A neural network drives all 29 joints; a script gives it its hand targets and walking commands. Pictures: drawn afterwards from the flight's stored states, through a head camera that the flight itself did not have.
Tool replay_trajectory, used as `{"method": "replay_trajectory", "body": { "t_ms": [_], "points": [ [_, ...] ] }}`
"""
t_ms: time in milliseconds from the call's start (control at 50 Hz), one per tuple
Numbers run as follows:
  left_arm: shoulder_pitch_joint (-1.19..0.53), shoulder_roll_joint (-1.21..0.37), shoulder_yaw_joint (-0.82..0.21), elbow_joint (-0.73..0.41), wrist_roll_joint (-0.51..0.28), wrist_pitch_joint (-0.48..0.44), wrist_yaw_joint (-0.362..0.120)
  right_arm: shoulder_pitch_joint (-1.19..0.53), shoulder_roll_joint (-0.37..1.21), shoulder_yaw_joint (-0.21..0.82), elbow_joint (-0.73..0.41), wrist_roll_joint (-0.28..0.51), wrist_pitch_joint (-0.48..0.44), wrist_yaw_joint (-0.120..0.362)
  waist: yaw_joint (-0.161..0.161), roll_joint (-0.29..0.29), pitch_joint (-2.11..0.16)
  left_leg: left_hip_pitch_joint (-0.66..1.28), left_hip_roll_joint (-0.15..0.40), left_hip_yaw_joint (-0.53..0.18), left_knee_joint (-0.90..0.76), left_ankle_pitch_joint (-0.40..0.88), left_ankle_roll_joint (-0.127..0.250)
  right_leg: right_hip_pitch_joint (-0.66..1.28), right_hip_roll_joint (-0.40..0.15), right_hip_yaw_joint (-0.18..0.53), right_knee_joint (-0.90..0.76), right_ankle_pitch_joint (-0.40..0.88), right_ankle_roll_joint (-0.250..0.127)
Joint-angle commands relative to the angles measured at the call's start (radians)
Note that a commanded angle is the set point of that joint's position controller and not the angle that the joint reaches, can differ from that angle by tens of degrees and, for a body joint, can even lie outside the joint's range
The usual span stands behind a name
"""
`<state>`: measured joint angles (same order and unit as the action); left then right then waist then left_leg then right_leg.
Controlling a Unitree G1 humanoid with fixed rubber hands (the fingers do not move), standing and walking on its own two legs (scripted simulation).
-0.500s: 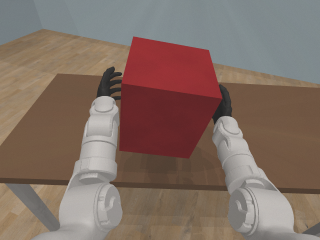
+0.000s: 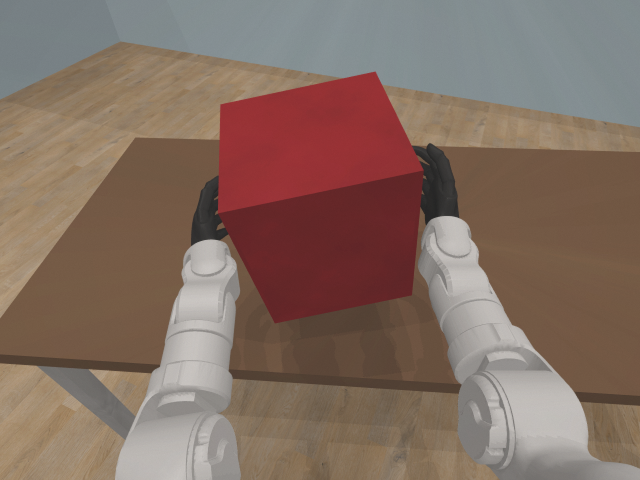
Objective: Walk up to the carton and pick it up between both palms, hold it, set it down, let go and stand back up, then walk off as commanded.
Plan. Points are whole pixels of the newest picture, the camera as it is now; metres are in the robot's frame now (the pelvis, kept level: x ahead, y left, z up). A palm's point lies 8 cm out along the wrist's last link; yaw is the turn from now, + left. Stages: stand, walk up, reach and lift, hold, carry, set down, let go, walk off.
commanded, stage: set down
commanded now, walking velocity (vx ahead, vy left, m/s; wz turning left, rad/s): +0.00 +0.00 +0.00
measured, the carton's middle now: (321, 205) +0.47 +0.07 +0.11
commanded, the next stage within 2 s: none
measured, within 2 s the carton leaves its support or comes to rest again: neither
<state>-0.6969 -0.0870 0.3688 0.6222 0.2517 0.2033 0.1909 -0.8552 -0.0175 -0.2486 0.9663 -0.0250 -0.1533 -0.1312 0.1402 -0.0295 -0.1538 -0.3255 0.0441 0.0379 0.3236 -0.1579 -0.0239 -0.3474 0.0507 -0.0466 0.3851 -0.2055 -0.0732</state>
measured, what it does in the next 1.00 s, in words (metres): stands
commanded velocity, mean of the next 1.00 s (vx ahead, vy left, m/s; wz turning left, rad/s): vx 0.00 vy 0.00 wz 0.00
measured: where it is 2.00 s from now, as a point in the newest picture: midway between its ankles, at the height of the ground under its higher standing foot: outside the picture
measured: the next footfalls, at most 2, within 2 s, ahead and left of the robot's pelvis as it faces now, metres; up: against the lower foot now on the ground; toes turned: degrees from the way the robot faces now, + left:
none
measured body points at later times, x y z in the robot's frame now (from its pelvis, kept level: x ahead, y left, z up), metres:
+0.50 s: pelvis -0.02 +0.00 +0.00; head +0.03 -0.01 +0.44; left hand +0.38 +0.20 +0.09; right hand +0.44 -0.09 +0.10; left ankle -0.01 +0.15 -0.74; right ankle -0.02 -0.06 -0.74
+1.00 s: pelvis +0.01 +0.00 +0.00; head +0.12 -0.02 +0.43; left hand +0.41 +0.21 +0.03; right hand +0.50 -0.08 +0.05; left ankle -0.01 +0.15 -0.74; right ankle -0.02 -0.06 -0.74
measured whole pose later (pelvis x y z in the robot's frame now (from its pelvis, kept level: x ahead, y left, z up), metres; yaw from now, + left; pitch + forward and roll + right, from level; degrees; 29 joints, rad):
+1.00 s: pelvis +0.01 +0.00 +0.00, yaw +0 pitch +19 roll +1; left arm -0.75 -0.20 0.58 0.75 0.32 0.03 0.20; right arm -0.91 -0.04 -0.46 1.08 -0.26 -0.26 0.02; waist 0.18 -0.01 -0.13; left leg -0.50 0.05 0.04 0.31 -0.14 -0.04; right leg -0.53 0.06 -0.05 0.38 -0.19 -0.08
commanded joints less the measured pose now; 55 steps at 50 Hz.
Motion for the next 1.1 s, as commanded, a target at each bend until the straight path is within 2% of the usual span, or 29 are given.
{"method": "replay_trajectory", "body": {
  "t_ms": [0,40,80,140,180,260,300,340,360,400,460,480,500,520,540,560,600,700,720,740,800,840,880,900,920,940,960,1020,1080],
  "points": [
    [-0.612,-0.453,-0.116,-0.041,0.098,0.019,-0.209,-0.571,0.406,0.105,0.155,-0.109,0.047,0.197,0.002,-0.040,-0.286,0.185,-0.010,0.027,-0.018,0.265,0.021,0.447,-0.080,0.023,-0.078,0.552,0.113],
    [-0.627,-0.432,-0.065,-0.010,0.110,0.007,-0.216,-0.579,0.413,0.068,0.142,-0.148,0.052,0.207,0.001,-0.061,-0.321,0.137,-0.018,0.038,-0.034,0.216,0.029,0.459,-0.083,0.028,-0.075,0.521,0.119],
    [-0.682,-0.453,-0.079,-0.071,0.108,-0.022,-0.199,-0.603,0.445,0.056,0.110,-0.168,0.025,0.220,0.007,-0.037,-0.425,0.116,-0.026,0.056,-0.024,0.264,0.018,0.466,-0.067,0.012,-0.055,0.535,0.115],
    [-0.762,-0.519,-0.161,-0.162,0.058,-0.083,-0.155,-0.682,0.474,0.050,0.023,-0.186,-0.043,0.235,0.005,0.042,-0.608,0.148,-0.023,0.069,0.021,0.401,-0.013,0.416,-0.032,-0.038,-0.031,0.537,0.089],
    [-0.849,-0.580,-0.269,-0.227,0.005,-0.132,-0.111,-0.736,0.477,0.049,0.001,-0.188,-0.092,0.249,-0.007,0.095,-0.800,0.271,0.002,0.052,0.085,0.566,-0.048,0.262,0.001,-0.066,-0.043,0.445,0.061],
    [-0.876,-0.629,-0.401,-0.246,-0.070,-0.185,-0.029,-0.821,0.453,0.075,-0.045,-0.181,-0.145,0.255,0.032,0.131,-0.968,0.368,0.035,0.052,0.172,0.722,-0.075,0.002,0.029,-0.073,-0.076,0.327,0.014],
    [-0.811,-0.613,-0.367,-0.156,-0.056,-0.180,-0.018,-0.829,0.432,0.098,-0.047,-0.182,-0.139,0.258,0.060,0.076,-0.947,0.353,0.031,0.056,0.180,0.664,-0.062,0.028,0.026,-0.063,-0.080,0.310,0.014],
    [-0.809,-0.574,-0.313,-0.114,-0.030,-0.168,-0.024,-0.855,0.388,0.075,-0.036,-0.201,-0.125,0.264,0.062,0.030,-0.870,0.285,0.022,0.064,0.145,0.510,-0.040,0.088,0.008,-0.056,-0.080,0.287,0.025],
    [-0.775,-0.557,-0.273,-0.064,-0.013,-0.155,-0.032,-0.858,0.371,0.065,-0.021,-0.206,-0.118,0.269,0.084,0.009,-0.803,0.254,0.023,0.063,0.119,0.440,-0.030,0.123,-0.003,-0.052,-0.083,0.260,0.033],
    [-0.772,-0.506,-0.175,-0.002,0.033,-0.138,-0.055,-0.846,0.343,0.023,0.035,-0.226,-0.091,0.273,0.084,-0.070,-0.630,0.159,0.013,0.074,0.065,0.289,0.001,0.193,-0.020,-0.037,-0.083,0.218,0.055],
    [-0.730,-0.438,-0.043,0.064,0.085,-0.113,-0.089,-0.813,0.340,-0.003,0.103,-0.261,-0.043,0.287,0.122,-0.135,-0.459,0.007,-0.005,0.095,-0.015,0.131,0.039,0.323,-0.050,-0.012,-0.075,0.223,0.089],
    [-0.720,-0.414,-0.002,0.079,0.095,-0.110,-0.101,-0.787,0.343,-0.013,0.115,-0.278,-0.026,0.286,0.112,-0.172,-0.401,-0.021,-0.012,0.095,-0.034,0.091,0.048,0.364,-0.056,-0.007,-0.071,0.249,0.105],
    [-0.713,-0.388,0.035,0.103,0.111,-0.104,-0.110,-0.790,0.338,-0.032,0.135,-0.287,-0.007,0.295,0.120,-0.161,-0.352,-0.070,-0.014,0.098,-0.054,0.028,0.052,0.379,-0.084,0.018,-0.074,0.233,0.114],
    [-0.699,-0.388,0.070,0.098,0.129,-0.102,-0.118,-0.760,0.354,-0.040,0.142,-0.304,0.007,0.297,0.127,-0.180,-0.350,-0.088,-0.020,0.107,-0.072,0.024,0.057,0.409,-0.081,0.017,-0.068,0.268,0.125],
    [-0.671,-0.394,0.080,0.124,0.131,-0.099,-0.125,-0.760,0.341,-0.060,0.130,-0.322,0.011,0.298,0.109,-0.174,-0.369,-0.103,-0.026,0.102,-0.072,0.020,0.056,0.423,-0.096,0.025,-0.062,0.315,0.130],
    [-0.662,-0.377,0.114,0.119,0.158,-0.090,-0.133,-0.744,0.344,-0.079,0.148,-0.332,0.030,0.302,0.113,-0.154,-0.357,-0.109,-0.031,0.106,-0.084,0.023,0.057,0.438,-0.110,0.050,-0.063,0.332,0.135],
    [-0.654,-0.378,0.113,0.092,0.154,-0.089,-0.137,-0.726,0.337,-0.111,0.116,-0.357,0.033,0.306,0.085,-0.149,-0.421,-0.096,-0.035,0.102,-0.077,0.058,0.048,0.452,-0.126,0.056,-0.063,0.376,0.152],
    [-0.753,-0.478,-0.015,-0.048,0.117,-0.175,-0.117,-0.683,0.430,-0.088,0.121,-0.354,-0.046,0.299,0.044,-0.057,-0.734,-0.084,-0.038,0.100,0.007,0.305,0.008,0.519,-0.113,0.022,0.019,0.711,0.148],
    [-0.746,-0.510,-0.064,-0.047,0.101,-0.196,-0.107,-0.690,0.447,-0.063,0.102,-0.349,-0.078,0.295,0.051,-0.029,-0.831,-0.095,-0.032,0.099,0.021,0.368,-0.002,0.522,-0.100,0.010,0.053,0.796,0.143],
    [-0.763,-0.537,-0.106,-0.070,0.086,-0.223,-0.098,-0.689,0.491,-0.045,0.103,-0.343,-0.109,0.288,0.045,-0.033,-0.916,-0.099,-0.032,0.100,0.041,0.429,-0.005,0.532,-0.097,0.001,0.072,0.868,0.138],
    [-0.764,-0.546,-0.135,-0.049,0.084,-0.267,-0.076,-0.673,0.515,0.012,0.153,-0.336,-0.157,0.279,0.073,-0.043,-0.924,-0.252,-0.024,0.096,0.037,0.428,0.001,0.547,-0.111,0.007,0.108,0.967,0.134],
    [-0.721,-0.515,-0.076,0.001,0.121,-0.269,-0.078,-0.690,0.481,0.012,0.177,-0.341,-0.157,0.281,0.094,-0.047,-0.828,-0.277,-0.019,0.094,0.009,0.386,0.016,0.565,-0.127,0.016,0.104,0.967,0.146],
    [-0.687,-0.518,-0.079,0.000,0.118,-0.270,-0.083,-0.676,0.463,0.040,0.184,-0.326,-0.162,0.282,0.093,-0.046,-0.789,-0.251,-0.013,0.095,0.013,0.422,0.014,0.568,-0.124,0.008,0.106,1.004,0.143],
    [-0.664,-0.512,-0.048,0.048,0.132,-0.268,-0.084,-0.681,0.460,0.057,0.197,-0.325,-0.162,0.280,0.107,-0.088,-0.752,-0.298,-0.011,0.097,-0.006,0.390,0.020,0.578,-0.140,0.020,0.113,1.046,0.145],
    [-0.662,-0.513,-0.050,0.065,0.121,-0.262,-0.092,-0.680,0.457,0.053,0.205,-0.330,-0.161,0.273,0.091,-0.112,-0.721,-0.316,-0.014,0.096,-0.021,0.351,0.026,0.597,-0.150,0.019,0.109,1.063,0.152],
    [-0.654,-0.515,-0.048,0.049,0.125,-0.270,-0.096,-0.678,0.461,0.070,0.196,-0.321,-0.169,0.275,0.111,-0.110,-0.740,-0.309,-0.012,0.093,-0.023,0.357,0.028,0.621,-0.146,0.016,0.111,1.083,0.157],
    [-0.631,-0.535,-0.052,0.066,0.122,-0.269,-0.099,-0.669,0.453,0.060,0.204,-0.333,-0.172,0.272,0.099,-0.118,-0.730,-0.304,-0.011,0.091,-0.024,0.369,0.030,0.613,-0.142,0.010,0.110,1.103,0.159],
    [-0.599,-0.520,-0.046,0.087,0.107,-0.278,-0.099,-0.665,0.444,0.101,0.194,-0.330,-0.190,0.266,0.112,-0.173,-0.747,-0.368,-0.015,0.092,-0.033,0.347,0.041,0.622,-0.163,0.028,0.136,1.181,0.166],
    [-0.594,-0.515,-0.050,0.108,0.102,-0.285,-0.102,-0.669,0.412,0.090,0.226,-0.345,-0.197,0.270,0.095,-0.177,-0.726,-0.361,-0.006,0.083,-0.045,0.340,0.043,0.603,-0.150,0.012,0.133,1.141,0.167]
  ]
}}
